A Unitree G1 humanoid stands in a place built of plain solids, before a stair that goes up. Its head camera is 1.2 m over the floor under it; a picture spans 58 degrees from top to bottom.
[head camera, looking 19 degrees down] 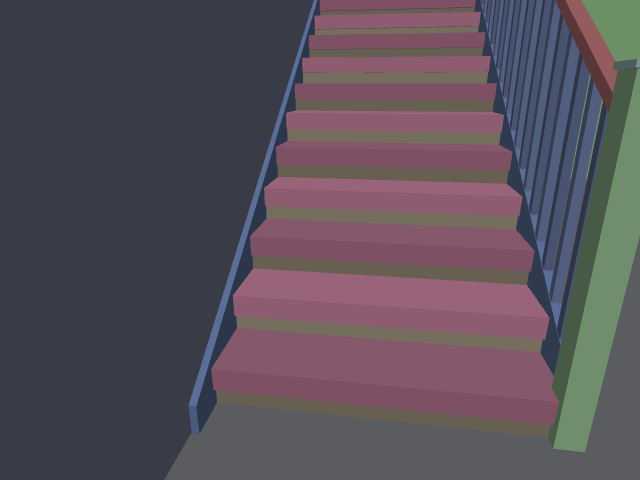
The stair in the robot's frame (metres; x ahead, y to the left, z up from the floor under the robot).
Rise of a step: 0.18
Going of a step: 0.28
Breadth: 1.30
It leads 9 degrees to the right of straight ahead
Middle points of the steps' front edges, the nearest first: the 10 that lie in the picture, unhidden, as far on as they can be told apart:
1.33 -0.20 0.18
1.61 -0.26 0.36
1.89 -0.30 0.53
2.16 -0.35 0.71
2.44 -0.39 0.89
2.72 -0.43 1.07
3.00 -0.47 1.25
3.28 -0.51 1.42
3.55 -0.56 1.60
3.83 -0.60 1.78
